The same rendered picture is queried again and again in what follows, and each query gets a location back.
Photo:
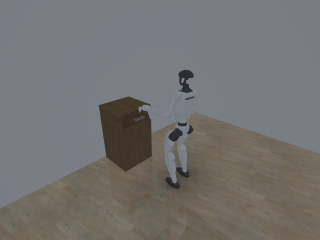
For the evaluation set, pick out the handle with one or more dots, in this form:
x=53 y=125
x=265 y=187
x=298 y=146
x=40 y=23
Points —
x=139 y=118

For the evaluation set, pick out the robot left hand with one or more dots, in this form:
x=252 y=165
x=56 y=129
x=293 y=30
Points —
x=145 y=108

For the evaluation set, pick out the drawer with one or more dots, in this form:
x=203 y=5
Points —
x=128 y=121

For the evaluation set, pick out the left robot upper arm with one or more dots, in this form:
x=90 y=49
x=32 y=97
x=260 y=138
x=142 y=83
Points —
x=174 y=98

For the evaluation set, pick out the right robot upper arm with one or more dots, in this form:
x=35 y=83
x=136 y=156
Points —
x=195 y=104

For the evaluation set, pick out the cabinet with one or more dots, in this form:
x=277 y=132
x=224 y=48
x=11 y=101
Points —
x=131 y=146

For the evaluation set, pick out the robot left forearm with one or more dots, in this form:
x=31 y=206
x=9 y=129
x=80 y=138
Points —
x=160 y=113

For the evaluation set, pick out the robot right thigh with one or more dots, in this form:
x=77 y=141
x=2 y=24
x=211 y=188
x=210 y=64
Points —
x=180 y=147

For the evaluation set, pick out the humanoid robot head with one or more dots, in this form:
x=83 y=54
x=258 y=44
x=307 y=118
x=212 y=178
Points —
x=186 y=74

